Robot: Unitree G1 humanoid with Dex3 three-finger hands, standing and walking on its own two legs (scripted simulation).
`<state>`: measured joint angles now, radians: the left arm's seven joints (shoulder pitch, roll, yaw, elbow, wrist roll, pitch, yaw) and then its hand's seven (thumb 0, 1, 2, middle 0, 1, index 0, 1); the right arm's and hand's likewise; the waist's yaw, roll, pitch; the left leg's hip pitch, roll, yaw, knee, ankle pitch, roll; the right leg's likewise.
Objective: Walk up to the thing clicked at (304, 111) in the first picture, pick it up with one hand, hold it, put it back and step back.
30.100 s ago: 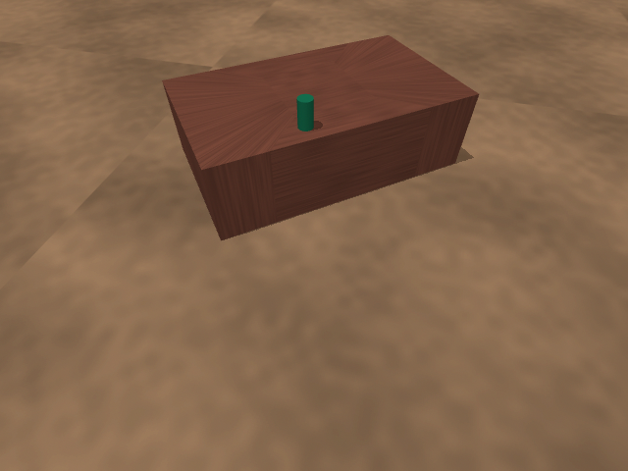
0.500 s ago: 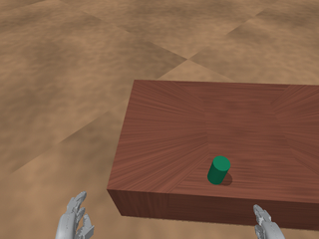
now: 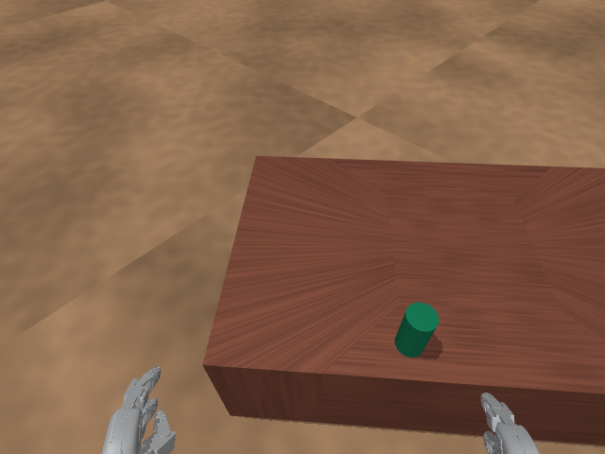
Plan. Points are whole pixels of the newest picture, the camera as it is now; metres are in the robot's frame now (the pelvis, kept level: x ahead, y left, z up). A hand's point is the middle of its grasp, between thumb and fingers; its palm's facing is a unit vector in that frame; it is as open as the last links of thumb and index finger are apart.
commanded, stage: home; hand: right
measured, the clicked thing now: (415, 330) +0.44 -0.22 -0.26
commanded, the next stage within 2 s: stand in 1.44 s
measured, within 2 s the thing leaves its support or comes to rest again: neither
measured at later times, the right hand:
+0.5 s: hand out of the picture +0.16 -0.17 -0.05, palm faces +0.06 +0.98 -0.19, open 17.6 cm
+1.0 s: hand out of the picture +0.12 -0.23 -0.10, palm faces +0.01 +0.95 -0.32, open 17.4 cm
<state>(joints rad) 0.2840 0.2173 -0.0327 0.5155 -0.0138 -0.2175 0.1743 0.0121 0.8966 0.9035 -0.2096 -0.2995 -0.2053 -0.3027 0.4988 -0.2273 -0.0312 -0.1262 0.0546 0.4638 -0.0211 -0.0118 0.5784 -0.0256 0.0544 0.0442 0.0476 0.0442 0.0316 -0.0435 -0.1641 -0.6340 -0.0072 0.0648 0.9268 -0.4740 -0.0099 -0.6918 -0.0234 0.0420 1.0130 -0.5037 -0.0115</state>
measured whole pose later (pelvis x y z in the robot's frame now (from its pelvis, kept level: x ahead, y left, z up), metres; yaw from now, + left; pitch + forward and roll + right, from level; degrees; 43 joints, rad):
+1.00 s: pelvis -0.01 +0.00 +0.03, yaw -1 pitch +2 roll +1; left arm 0.17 0.30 0.02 0.82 0.06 -0.04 0.01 0.01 0.90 0.90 -0.21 -0.30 -0.21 -0.31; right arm 0.24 -0.32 -0.04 0.60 -0.04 0.05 -0.02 -0.01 0.52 -0.05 0.06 0.05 0.05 0.05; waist -0.01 0.03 0.01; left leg -0.41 0.03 0.04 0.78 -0.40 -0.02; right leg -0.44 0.02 0.01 0.81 -0.40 -0.03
